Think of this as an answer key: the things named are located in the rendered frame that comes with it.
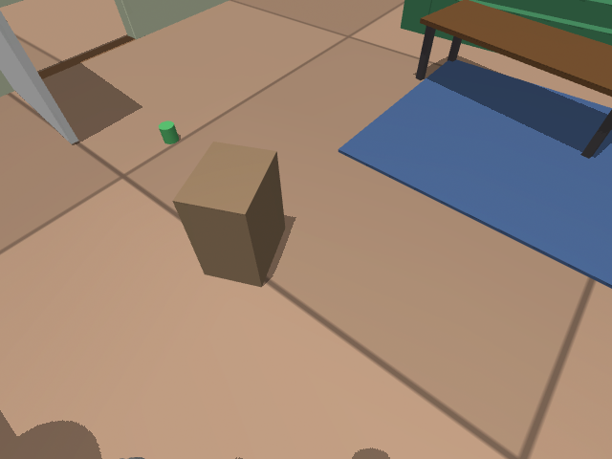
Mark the coffee table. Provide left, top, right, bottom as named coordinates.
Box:
left=416, top=0, right=612, bottom=159

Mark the sofa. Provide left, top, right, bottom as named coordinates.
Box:
left=401, top=0, right=612, bottom=52

